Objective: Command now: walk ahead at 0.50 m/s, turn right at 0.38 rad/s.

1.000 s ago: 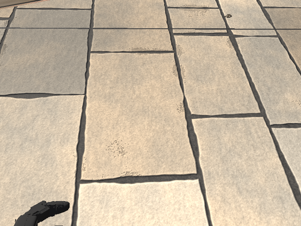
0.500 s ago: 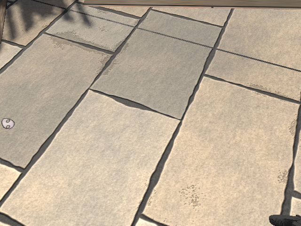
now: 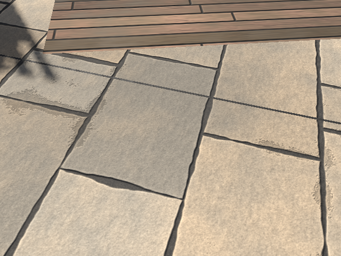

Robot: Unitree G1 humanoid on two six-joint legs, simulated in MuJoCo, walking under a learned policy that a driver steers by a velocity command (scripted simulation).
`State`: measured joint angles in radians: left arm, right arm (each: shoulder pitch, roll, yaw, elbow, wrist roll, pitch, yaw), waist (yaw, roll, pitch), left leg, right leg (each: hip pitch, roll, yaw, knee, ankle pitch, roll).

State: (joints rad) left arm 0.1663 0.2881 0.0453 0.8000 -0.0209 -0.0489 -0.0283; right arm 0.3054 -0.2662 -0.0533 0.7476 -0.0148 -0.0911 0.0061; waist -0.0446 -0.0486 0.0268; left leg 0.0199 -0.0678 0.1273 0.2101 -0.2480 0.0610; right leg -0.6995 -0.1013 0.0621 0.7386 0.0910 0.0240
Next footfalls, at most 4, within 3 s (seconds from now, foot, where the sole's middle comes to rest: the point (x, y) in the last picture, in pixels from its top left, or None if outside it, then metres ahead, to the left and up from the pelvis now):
0.16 right None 0.27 -0.14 -0.78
0.62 left None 0.47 0.01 -0.78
1.04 right None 0.40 -0.26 -0.78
1.46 left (205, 203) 0.70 -0.16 -0.78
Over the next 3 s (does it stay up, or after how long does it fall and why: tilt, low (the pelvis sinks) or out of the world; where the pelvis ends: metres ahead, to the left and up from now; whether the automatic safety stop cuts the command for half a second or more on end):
stays up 1.05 -0.24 -0.01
